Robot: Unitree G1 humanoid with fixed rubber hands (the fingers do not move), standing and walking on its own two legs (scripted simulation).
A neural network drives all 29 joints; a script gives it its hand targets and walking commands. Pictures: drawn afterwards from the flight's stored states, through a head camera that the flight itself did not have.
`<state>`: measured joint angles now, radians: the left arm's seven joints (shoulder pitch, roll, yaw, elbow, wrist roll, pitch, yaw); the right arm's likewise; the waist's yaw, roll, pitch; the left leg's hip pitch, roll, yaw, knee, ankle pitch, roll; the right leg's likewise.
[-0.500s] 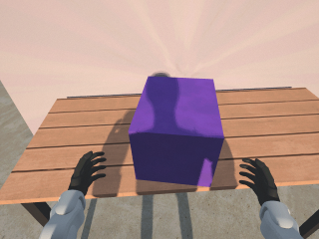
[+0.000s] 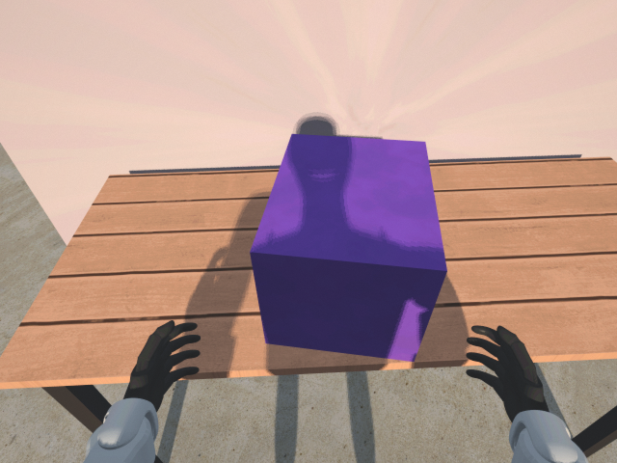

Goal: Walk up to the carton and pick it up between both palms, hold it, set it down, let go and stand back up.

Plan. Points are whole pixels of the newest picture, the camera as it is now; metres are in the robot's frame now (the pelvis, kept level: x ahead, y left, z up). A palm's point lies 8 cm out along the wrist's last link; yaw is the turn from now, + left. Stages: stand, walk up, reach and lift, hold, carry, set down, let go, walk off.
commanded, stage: set down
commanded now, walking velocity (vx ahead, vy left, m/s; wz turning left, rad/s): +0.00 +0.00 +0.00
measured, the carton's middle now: (348, 239) +0.48 -0.03 +0.03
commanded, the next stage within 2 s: let go in 1.50 s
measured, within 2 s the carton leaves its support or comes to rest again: neither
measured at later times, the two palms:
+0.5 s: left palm (148, 417) +0.20 +0.23 +0.00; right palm (516, 407) +0.21 -0.21 +0.02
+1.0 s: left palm (150, 451) +0.18 +0.24 -0.05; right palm (514, 444) +0.19 -0.22 -0.04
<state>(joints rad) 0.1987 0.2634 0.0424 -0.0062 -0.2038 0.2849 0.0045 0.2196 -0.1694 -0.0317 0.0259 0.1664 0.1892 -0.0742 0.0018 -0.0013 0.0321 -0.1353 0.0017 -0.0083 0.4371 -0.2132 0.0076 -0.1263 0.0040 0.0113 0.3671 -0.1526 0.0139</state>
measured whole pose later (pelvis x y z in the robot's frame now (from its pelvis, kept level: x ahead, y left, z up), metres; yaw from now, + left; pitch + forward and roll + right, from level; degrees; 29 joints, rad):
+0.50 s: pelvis +0.01 +0.00 +0.00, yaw +0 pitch -5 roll -1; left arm 0.27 0.25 0.04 0.06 -0.14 0.26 -0.01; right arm 0.25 -0.17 -0.03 0.07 0.17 0.13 -0.03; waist 0.00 0.00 0.06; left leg -0.13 0.00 -0.01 0.44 -0.23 0.01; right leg -0.12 0.00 0.01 0.37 -0.17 0.01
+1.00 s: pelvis +0.01 +0.00 +0.00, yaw +0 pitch -5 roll -1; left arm 0.26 0.22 0.03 0.31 -0.08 0.18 0.02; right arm 0.25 -0.17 -0.03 0.36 0.13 -0.01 0.01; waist 0.00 0.00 0.07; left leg -0.12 0.00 -0.01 0.44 -0.23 0.01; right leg -0.11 0.00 0.01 0.37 -0.17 0.01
